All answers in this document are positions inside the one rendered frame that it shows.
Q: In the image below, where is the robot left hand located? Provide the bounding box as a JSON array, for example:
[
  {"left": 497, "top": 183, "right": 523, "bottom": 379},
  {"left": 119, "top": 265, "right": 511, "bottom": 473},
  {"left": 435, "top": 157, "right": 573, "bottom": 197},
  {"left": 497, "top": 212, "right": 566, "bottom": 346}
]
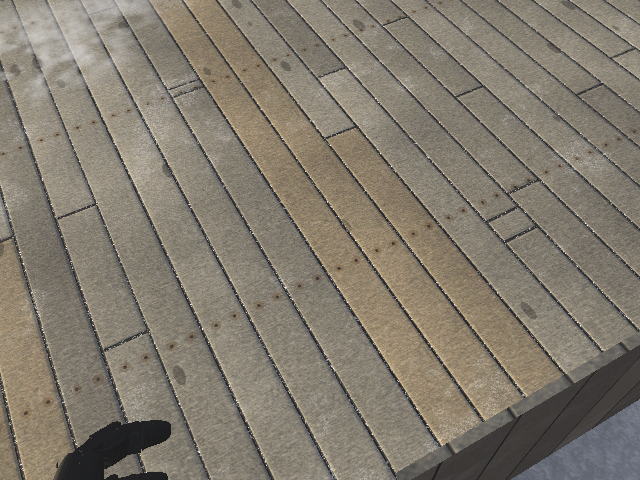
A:
[{"left": 53, "top": 420, "right": 171, "bottom": 480}]

